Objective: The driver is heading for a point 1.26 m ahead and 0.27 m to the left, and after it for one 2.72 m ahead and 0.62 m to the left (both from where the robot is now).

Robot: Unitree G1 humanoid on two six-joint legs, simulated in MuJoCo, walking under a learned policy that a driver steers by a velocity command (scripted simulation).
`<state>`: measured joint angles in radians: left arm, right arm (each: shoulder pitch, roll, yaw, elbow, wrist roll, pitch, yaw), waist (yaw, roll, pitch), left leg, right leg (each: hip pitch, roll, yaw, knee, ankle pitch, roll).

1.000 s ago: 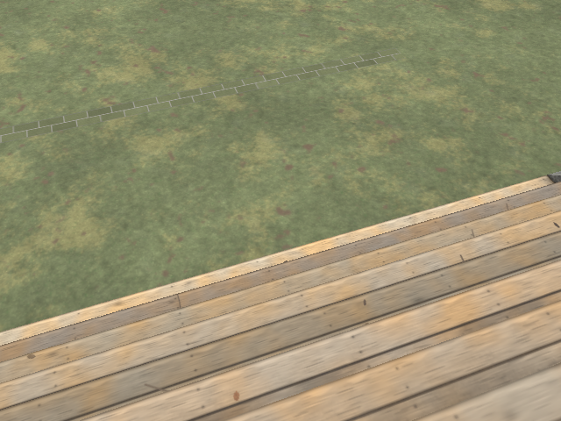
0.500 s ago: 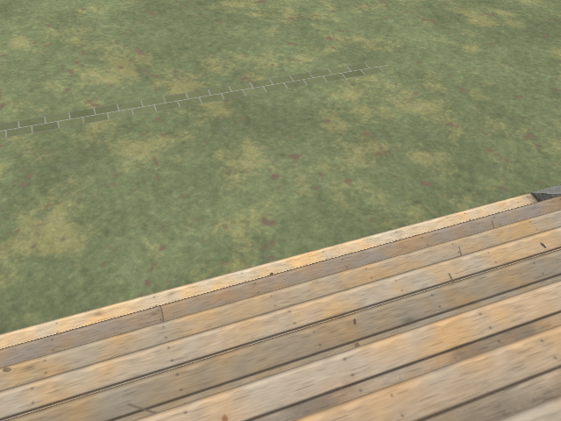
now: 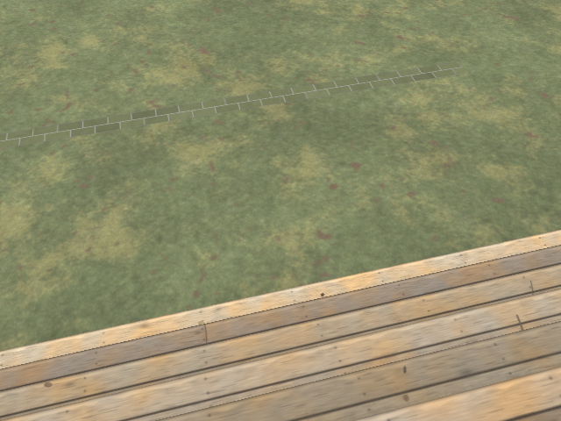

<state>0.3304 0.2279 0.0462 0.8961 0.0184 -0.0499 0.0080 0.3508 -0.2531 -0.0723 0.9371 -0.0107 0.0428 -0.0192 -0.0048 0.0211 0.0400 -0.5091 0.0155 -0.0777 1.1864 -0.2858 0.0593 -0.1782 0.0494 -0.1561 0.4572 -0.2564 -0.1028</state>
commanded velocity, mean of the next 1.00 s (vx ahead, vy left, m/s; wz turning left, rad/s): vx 0.50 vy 0.00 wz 0.47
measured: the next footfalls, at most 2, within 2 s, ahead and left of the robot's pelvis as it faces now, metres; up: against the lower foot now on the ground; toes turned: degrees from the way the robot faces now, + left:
left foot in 0.44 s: +0.24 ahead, +0.17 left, -0.20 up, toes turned +18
right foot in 0.84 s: +0.51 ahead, +0.02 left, -0.41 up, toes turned +24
